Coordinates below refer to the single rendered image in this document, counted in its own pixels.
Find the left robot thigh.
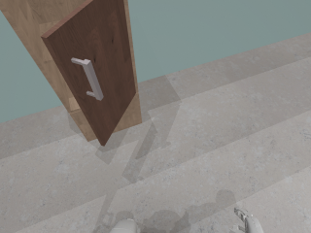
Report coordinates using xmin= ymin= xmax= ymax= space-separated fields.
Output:
xmin=109 ymin=219 xmax=141 ymax=233

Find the cupboard door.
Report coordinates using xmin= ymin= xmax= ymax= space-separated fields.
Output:
xmin=41 ymin=0 xmax=136 ymax=147

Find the handle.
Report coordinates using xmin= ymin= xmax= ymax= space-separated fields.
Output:
xmin=71 ymin=57 xmax=104 ymax=101

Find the right robot hand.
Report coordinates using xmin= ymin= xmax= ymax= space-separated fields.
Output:
xmin=229 ymin=207 xmax=264 ymax=233

